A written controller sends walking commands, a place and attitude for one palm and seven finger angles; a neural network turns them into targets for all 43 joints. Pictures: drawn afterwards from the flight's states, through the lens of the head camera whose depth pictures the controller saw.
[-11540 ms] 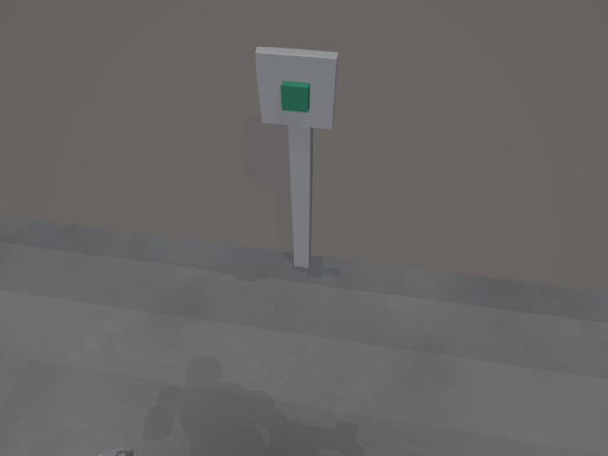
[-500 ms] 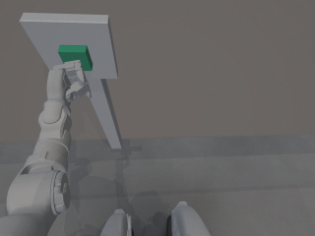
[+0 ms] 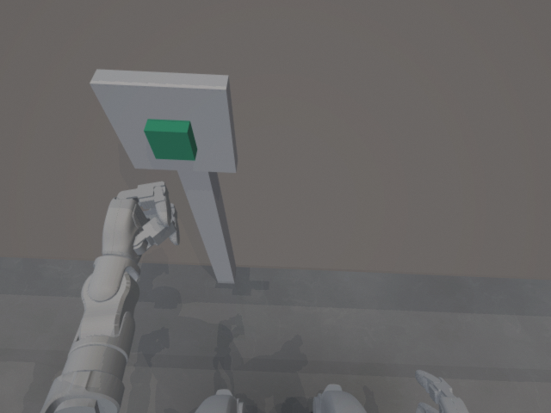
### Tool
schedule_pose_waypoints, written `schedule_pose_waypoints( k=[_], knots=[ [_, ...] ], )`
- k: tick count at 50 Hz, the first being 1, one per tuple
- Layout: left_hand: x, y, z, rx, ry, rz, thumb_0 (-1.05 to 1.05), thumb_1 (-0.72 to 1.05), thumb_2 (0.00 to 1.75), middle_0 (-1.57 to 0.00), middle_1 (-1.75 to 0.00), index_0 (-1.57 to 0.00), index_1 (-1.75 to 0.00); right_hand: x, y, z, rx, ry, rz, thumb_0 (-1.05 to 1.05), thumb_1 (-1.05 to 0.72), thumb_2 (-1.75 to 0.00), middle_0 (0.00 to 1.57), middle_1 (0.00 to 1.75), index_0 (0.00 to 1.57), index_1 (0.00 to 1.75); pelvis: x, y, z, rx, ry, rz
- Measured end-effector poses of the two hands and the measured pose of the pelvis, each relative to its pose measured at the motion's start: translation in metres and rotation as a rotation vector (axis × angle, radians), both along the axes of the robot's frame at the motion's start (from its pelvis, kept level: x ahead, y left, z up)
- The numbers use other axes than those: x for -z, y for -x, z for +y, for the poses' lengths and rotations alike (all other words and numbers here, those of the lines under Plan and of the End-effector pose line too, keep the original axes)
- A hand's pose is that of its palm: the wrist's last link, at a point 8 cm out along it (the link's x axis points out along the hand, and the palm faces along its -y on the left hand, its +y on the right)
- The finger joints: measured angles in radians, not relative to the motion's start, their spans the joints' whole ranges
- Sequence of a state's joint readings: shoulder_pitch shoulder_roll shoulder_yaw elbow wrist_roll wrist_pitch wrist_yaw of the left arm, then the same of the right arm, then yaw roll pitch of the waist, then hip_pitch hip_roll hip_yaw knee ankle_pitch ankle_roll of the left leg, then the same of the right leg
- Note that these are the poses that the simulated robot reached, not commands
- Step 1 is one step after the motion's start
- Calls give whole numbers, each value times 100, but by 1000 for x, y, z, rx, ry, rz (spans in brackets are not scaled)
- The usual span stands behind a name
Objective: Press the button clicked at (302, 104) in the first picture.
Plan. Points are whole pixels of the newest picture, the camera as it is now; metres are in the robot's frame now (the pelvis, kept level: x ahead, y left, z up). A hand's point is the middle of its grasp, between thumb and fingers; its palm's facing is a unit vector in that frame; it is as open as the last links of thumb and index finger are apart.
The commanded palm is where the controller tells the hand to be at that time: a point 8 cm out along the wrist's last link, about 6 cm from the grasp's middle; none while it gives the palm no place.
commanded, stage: pull the fist back off the button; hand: left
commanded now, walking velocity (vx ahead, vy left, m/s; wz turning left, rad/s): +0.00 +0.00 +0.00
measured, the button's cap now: (172, 138) +0.50 +0.17 +0.08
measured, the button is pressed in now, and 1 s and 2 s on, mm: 0 0 0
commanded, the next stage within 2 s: draw the hand back to the body in 0.06 s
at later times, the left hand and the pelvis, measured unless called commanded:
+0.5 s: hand (145, 240) +0.32 +0.17 +0.09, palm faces +0.00 -1.00 -0.03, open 3.1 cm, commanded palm +0.28 +0.22 +0.10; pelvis +0.00 -0.01 +0.02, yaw +0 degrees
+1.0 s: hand (46, 294) +0.23 +0.22 +0.16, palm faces +0.30 -0.90 -0.32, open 3.1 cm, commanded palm +0.19 +0.26 +0.18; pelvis +0.01 -0.01 +0.06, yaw +1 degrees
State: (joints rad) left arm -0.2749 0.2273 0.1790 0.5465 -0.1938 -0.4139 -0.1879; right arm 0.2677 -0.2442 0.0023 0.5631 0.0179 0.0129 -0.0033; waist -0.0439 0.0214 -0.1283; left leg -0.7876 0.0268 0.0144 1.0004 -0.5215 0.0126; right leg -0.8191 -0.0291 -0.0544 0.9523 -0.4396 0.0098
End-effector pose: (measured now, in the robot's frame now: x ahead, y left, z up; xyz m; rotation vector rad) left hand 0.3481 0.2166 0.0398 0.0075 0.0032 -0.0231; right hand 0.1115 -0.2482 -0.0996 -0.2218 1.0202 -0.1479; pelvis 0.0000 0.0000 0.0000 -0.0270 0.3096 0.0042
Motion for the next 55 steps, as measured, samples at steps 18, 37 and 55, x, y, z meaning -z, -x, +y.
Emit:
schedule_pose_waypoints(
  k=[18,37,55],
  knots=[
    [-39,20,-2,11,-35,-36,2,90,90,-130,-150,-130,-150,-7,8,6,31,-41,-60,1,-91,-90,21,30,20,30,-8,4,-2,9,-8,-58],
    [-98,102,21,-104,-159,-33,2,90,90,-130,-150,-130,-150,-64,-50,4,-45,-11,-328,1,-91,-90,20,30,20,30,-35,3,-11,-7,-17,-216],
    [-158,165,49,-374,-350,-39,2,89,90,-130,-150,-130,-150,-86,-83,37,-139,-36,-370,1,-91,-90,21,30,20,30,-61,-15,-2,-13,-18,-346]
  ],
)
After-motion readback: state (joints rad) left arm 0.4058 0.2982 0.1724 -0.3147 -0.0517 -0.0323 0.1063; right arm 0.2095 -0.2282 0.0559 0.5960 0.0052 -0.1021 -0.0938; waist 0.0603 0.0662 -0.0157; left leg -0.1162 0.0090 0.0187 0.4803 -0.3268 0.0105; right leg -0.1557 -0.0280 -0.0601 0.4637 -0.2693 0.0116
